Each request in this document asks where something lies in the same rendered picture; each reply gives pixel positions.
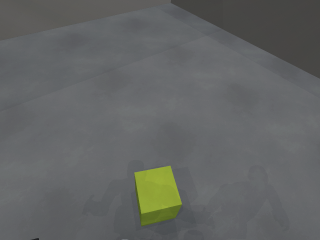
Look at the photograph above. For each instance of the carton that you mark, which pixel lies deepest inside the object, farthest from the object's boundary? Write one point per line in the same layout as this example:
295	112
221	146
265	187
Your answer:
157	195

